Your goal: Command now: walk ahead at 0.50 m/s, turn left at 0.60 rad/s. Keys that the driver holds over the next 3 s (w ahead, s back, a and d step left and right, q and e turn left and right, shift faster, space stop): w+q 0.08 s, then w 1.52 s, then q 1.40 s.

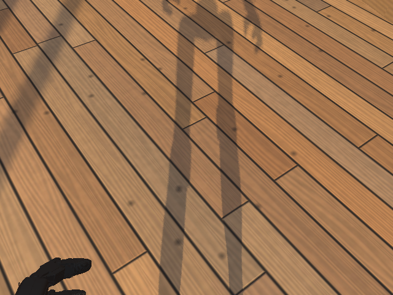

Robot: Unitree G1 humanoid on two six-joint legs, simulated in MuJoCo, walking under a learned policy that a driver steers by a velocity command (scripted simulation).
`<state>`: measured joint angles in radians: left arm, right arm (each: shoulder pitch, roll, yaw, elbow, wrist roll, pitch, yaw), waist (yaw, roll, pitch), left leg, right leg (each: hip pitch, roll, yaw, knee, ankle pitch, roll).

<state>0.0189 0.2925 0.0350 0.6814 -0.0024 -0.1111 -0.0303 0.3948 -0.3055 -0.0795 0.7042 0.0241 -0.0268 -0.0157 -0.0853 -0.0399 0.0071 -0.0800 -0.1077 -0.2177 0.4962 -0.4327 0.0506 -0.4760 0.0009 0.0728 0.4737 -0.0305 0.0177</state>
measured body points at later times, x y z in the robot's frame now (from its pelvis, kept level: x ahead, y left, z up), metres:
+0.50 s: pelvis +0.26 +0.03 +0.00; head +0.29 +0.05 +0.45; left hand +0.19 +0.32 -0.13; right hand +0.54 -0.14 -0.06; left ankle +0.36 +0.16 -0.73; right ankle +0.13 -0.13 -0.73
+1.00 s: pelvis +0.53 +0.07 +0.00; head +0.56 +0.07 +0.45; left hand +0.72 +0.33 -0.08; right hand +0.56 -0.22 -0.12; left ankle +0.36 +0.16 -0.73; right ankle +0.70 -0.02 -0.72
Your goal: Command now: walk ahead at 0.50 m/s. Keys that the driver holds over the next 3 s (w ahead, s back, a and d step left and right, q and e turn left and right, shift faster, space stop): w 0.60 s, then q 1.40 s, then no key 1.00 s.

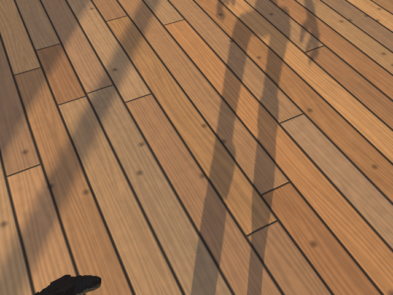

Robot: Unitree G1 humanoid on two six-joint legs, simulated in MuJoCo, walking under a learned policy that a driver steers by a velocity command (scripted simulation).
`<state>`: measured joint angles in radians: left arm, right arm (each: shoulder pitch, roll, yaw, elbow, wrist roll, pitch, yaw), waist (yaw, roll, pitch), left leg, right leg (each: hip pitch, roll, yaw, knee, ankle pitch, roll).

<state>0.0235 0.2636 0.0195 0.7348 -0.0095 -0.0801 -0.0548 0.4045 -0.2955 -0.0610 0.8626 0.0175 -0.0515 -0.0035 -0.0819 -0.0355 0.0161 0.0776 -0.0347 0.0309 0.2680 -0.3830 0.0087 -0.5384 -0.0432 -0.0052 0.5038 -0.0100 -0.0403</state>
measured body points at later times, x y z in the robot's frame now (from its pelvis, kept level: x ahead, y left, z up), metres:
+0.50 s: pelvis +0.28 +0.00 +0.01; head +0.31 +0.00 +0.46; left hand +0.27 +0.28 -0.12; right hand +0.50 -0.23 -0.08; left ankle +0.45 +0.13 -0.71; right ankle +0.15 -0.12 -0.73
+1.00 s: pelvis +0.49 +0.03 +0.01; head +0.53 +0.03 +0.46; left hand +0.66 +0.31 -0.09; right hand +0.59 -0.26 -0.11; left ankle +0.45 +0.12 -0.73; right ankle +0.62 -0.08 -0.72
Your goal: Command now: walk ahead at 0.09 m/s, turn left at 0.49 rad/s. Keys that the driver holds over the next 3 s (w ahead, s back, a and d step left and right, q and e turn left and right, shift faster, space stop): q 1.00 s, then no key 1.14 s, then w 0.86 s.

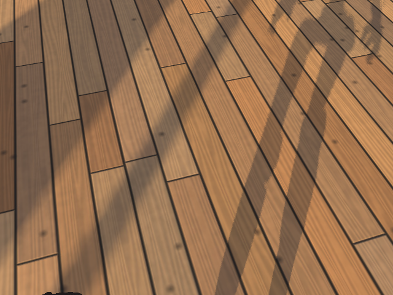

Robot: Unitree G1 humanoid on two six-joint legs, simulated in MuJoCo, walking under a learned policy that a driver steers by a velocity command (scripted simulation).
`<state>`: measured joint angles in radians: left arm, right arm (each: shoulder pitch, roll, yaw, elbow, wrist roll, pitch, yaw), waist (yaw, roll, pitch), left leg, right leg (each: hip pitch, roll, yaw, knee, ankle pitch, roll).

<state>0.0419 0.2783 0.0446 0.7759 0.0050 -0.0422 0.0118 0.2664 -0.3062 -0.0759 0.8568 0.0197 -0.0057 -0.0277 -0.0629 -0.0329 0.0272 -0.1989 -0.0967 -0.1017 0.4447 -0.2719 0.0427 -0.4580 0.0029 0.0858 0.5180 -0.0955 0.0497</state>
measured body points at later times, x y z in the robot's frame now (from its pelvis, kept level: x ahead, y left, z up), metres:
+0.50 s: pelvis +0.03 +0.03 -0.01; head +0.05 +0.07 +0.44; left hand +0.08 +0.34 -0.13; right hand +0.24 -0.21 -0.10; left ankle +0.01 +0.12 -0.74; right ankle +0.09 -0.12 -0.70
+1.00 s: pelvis +0.05 +0.02 +0.00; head +0.09 +0.03 +0.45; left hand +0.02 +0.34 -0.10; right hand +0.35 -0.13 -0.10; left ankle -0.01 +0.12 -0.72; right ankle +0.13 -0.08 -0.74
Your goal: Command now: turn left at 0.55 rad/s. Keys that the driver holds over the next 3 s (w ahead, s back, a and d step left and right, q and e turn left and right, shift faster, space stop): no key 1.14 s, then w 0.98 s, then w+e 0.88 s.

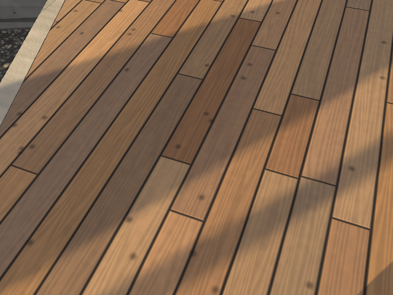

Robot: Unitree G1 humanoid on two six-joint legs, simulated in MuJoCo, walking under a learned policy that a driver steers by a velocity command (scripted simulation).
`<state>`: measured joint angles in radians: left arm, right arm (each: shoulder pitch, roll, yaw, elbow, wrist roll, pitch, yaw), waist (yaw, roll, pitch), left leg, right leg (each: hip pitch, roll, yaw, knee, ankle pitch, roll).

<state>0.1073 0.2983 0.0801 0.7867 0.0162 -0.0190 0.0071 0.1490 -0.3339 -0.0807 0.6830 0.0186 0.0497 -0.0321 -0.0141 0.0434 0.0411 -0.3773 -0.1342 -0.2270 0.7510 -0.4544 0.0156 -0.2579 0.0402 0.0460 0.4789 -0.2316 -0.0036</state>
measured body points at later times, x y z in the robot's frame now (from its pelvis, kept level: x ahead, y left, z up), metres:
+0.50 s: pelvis +0.00 +0.05 +0.00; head +0.01 +0.06 +0.45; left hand +0.08 +0.33 -0.13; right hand +0.18 -0.19 -0.10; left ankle -0.02 +0.15 -0.74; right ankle +0.01 -0.12 -0.74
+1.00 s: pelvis +0.01 +0.05 +0.00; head +0.02 +0.05 +0.45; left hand +0.04 +0.33 -0.14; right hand +0.13 -0.21 -0.13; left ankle -0.02 +0.15 -0.74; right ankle +0.01 -0.12 -0.74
